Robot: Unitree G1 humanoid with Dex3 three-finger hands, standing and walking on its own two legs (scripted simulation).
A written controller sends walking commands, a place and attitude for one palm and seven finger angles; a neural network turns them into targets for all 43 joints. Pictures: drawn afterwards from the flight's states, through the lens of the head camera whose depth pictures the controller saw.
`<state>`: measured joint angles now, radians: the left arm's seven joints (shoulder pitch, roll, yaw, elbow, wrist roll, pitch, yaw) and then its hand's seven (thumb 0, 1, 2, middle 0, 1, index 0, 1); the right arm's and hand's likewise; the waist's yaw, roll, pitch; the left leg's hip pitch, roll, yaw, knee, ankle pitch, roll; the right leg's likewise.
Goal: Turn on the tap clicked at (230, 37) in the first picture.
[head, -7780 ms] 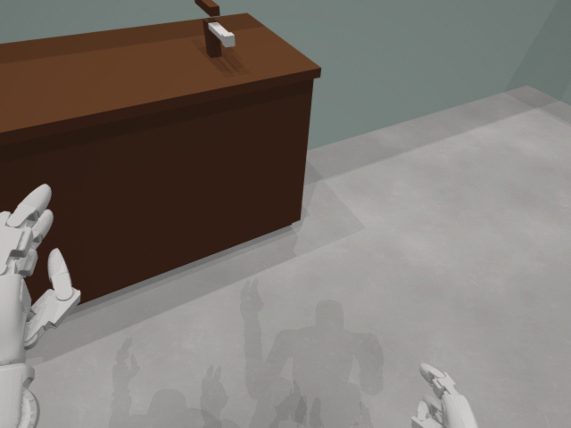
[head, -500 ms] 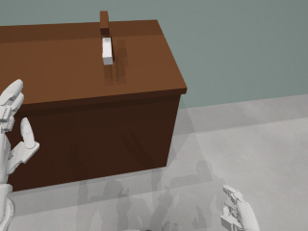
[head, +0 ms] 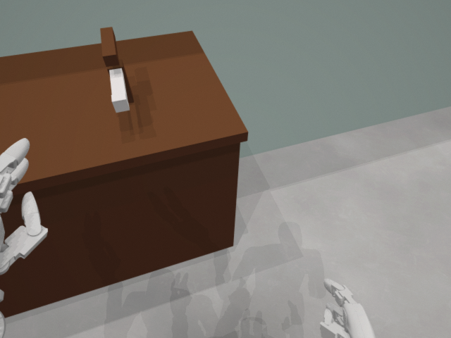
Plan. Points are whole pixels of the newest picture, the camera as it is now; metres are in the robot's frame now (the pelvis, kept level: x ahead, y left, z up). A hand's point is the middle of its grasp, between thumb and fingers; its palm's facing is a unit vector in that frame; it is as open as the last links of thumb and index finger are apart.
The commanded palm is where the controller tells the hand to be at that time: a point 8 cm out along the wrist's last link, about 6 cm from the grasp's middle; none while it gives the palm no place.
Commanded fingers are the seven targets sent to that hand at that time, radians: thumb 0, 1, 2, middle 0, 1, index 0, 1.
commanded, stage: shuffle to correct the standing spot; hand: left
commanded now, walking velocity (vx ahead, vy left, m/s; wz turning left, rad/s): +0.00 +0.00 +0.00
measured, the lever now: (120, 102) +0.53 +0.26 +0.12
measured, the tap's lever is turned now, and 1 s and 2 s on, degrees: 0 0 0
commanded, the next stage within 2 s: come to a stop and stand still in 0.90 s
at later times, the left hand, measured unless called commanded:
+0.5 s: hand (102, 189) +0.29 +0.20 +0.15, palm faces +0.42 -0.83 -0.37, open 7.4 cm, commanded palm +0.23 +0.23 +0.17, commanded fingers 0.00 0.90 0.90 -0.20 -0.30 -0.20 -0.30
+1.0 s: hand (150, 135) +0.39 +0.15 +0.16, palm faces +0.51 -0.78 -0.35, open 7.4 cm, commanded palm +0.34 +0.18 +0.17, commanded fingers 0.00 0.90 0.90 -0.20 -0.30 -0.20 -0.30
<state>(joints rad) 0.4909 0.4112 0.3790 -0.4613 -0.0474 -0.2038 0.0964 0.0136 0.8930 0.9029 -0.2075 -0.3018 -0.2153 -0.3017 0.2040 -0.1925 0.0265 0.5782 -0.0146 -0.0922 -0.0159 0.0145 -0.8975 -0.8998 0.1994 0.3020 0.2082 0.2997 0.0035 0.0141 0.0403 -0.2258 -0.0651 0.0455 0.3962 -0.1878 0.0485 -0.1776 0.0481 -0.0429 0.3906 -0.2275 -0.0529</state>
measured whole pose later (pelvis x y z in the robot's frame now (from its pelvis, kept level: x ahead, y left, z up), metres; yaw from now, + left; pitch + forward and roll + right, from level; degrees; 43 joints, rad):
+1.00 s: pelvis +0.19 -0.10 -0.03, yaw +2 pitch -2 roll -1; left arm 0.36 0.30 0.36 -0.46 -0.02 -0.20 0.14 0.01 0.89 0.90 -0.21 -0.30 -0.22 -0.30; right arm 0.22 -0.23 0.00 0.66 0.01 -0.07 -0.04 0.01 -0.90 -0.90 0.20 0.30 0.21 0.30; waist 0.06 0.03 0.06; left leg -0.50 0.07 0.03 1.16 -0.48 -0.01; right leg -0.33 -0.06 -0.11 0.70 -0.33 -0.01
